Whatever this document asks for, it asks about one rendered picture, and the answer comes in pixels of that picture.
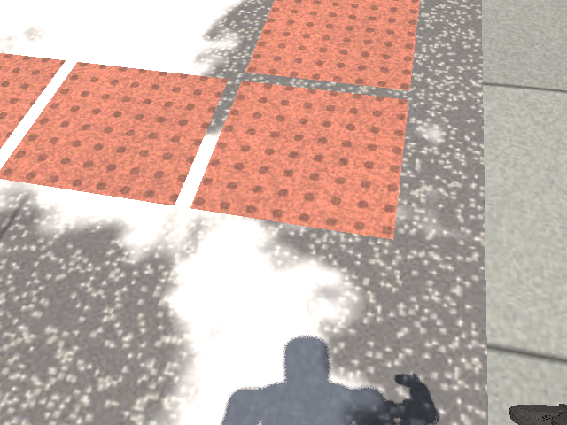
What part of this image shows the robot right hand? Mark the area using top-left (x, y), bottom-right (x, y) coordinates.
top-left (509, 404), bottom-right (567, 425)

